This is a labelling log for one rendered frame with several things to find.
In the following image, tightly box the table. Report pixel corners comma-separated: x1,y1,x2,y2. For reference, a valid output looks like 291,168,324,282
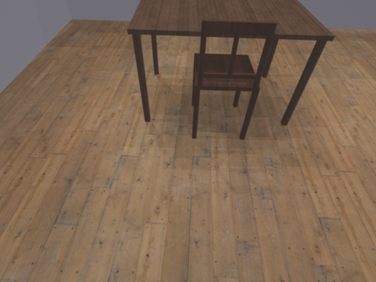
127,0,335,125

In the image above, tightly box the chair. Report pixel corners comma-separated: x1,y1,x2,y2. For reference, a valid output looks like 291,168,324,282
192,19,277,140

